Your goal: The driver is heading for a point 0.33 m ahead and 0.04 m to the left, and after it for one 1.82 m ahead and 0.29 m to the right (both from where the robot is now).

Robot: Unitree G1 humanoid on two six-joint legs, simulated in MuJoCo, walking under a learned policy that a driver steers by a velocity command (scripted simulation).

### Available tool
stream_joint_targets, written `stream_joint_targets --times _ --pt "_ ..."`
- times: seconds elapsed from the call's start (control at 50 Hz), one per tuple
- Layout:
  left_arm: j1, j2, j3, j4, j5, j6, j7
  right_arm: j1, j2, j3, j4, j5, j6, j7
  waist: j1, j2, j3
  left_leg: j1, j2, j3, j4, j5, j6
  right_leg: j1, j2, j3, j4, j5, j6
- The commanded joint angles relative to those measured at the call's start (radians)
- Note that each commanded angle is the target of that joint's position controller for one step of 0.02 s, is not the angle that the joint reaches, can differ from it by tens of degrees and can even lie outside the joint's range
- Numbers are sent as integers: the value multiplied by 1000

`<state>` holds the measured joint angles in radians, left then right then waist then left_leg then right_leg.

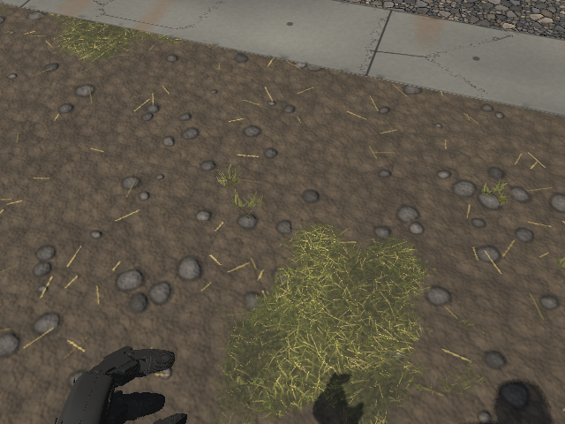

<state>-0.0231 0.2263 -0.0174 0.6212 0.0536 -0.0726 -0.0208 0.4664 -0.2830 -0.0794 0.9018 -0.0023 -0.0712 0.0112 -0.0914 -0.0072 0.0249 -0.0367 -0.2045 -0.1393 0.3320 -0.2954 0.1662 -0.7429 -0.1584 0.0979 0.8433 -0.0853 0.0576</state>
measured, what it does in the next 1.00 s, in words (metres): walks ahead, turning right: right foot, then left foot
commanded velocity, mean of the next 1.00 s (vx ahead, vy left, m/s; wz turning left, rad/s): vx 0.33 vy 0.00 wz -0.22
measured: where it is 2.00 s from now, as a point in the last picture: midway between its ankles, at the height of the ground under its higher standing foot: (323, 384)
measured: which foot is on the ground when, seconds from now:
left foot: down 0.00-0.12, up 0.14-0.48, down 0.50-0.90, up 0.92-1.00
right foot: up 0.00-0.12, down 0.14-0.50, up 0.52-0.88, down 0.90-1.00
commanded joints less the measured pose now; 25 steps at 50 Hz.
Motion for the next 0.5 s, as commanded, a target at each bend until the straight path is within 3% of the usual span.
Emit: stream_joint_targets --times 0.02,0.04,0.08,0.1,0.12,0.14,0.16,0.18,0.2,0.22,0.24,0.28,0.3,0.34,0.38,0.42,0.48,0.5 --pt "-83 83 14 -83 -22 -3 -4 -18 -178 -47 -84 10 -20 6 -2 41 36 -206 190 -213 -131 503 93 252 110 -123 -189 181 -16" --pt "-93 93 16 -97 -26 -5 -1 -19 -185 -51 -90 9 -18 4 -4 66 26 -161 207 -229 -103 534 79 275 118 -107 -244 181 -25" --pt "-24 140 34 -86 -27 -11 11 -46 -205 -57 -105 6 -16 -5 35 69 -30 -84 214 -246 8 688 33 410 157 -90 -333 126 -38" --pt "86 191 55 -57 -32 -14 22 -64 -234 -62 -113 -2 -18 -5 92 69 -111 -52 214 -246 148 810 8 535 180 -84 -321 42 -49" --pt "265 229 75 -19 -31 -21 38 -116 -268 -70 -124 -3 -18 -3 206 64 -188 -94 180 -224 375 833 -24 716 167 -87 -341 12 -57" --pt "476 286 96 19 -7 -28 59 -158 -195 -52 -151 -1 -26 -1 295 43 -299 -239 135 -189 662 640 -50 965 36 6 -303 -87 -78" --pt "504 360 108 19 51 -34 59 -18 11 -4 -197 48 -19 -17 176 -291 -446 -553 19 -57 1018 -325 -87 1254 -366 451 -328 137 -158" --pt "457 350 122 15 22 -20 43 11 -92 -1 -202 23 -4 -28 157 -307 -527 -647 67 -6 1137 -270 -86 1223 -369 718 -413 145 -244" --pt "367 234 96 6 10 -18 36 -85 -131 -9 -180 -8 7 -28 156 -175 -346 -667 129 19 1106 -156 -94 1048 -279 525 -437 221 -239" --pt "318 150 73 25 3 -18 26 -139 -117 -5 -179 -22 11 -17 143 -95 -214 -652 148 40 1054 -100 -108 900 -204 347 -423 406 -235" --pt "351 121 62 58 -1 -23 20 -192 -95 0 -188 -31 12 -3 153 -83 -155 -652 152 34 1009 -109 -117 827 -151 248 -431 557 -228" --pt "409 118 58 129 -28 -42 15 -196 -31 20 -206 -43 28 14 117 -123 -100 -621 151 -3 892 -145 -132 735 -110 179 -467 688 -232" --pt "407 119 57 146 -42 -48 11 -199 -25 25 -213 -52 33 17 92 -105 -97 -574 156 19 813 -133 -139 685 -91 164 -489 745 -232" --pt "333 159 65 147 -46 -45 9 -209 -30 40 -232 -56 34 23 41 -123 -94 -519 169 94 610 -59 -159 615 -56 103 -508 819 -250" --pt "307 176 75 148 -43 -25 7 -279 -14 63 -249 -35 33 28 54 -152 -96 -319 140 149 380 135 -168 479 45 13 -529 698 -199" --pt "332 220 94 151 -53 -7 3 -304 -48 61 -257 -23 40 23 48 -155 -92 -230 141 122 303 262 -160 457 37 59 -509 575 -171" --pt "362 226 108 139 -67 11 5 -279 -101 49 -247 -41 27 -9 32 -59 -75 -85 179 86 163 385 -134 417 78 113 -363 357 -118" --pt "392 203 107 127 -71 12 5 -255 -144 39 -252 -53 14 -23 34 23 -104 2 286 21 149 622 -113 370 142 89 -224 172 -92"
Keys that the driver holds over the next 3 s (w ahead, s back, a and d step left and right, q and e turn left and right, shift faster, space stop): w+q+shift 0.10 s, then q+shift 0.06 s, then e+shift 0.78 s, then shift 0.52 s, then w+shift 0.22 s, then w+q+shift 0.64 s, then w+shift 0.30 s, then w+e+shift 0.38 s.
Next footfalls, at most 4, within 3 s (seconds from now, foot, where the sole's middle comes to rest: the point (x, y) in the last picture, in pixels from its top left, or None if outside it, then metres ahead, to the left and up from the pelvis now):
0.14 right None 0.36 -0.18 -0.77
0.50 left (246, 410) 0.51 0.07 -0.77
0.90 right None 0.43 -0.17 -0.77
1.36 left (273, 415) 0.50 0.01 -0.77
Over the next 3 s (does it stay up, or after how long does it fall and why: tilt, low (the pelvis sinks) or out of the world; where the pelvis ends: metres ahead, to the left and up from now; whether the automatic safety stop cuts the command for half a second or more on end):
stays up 1.46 -0.15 0.00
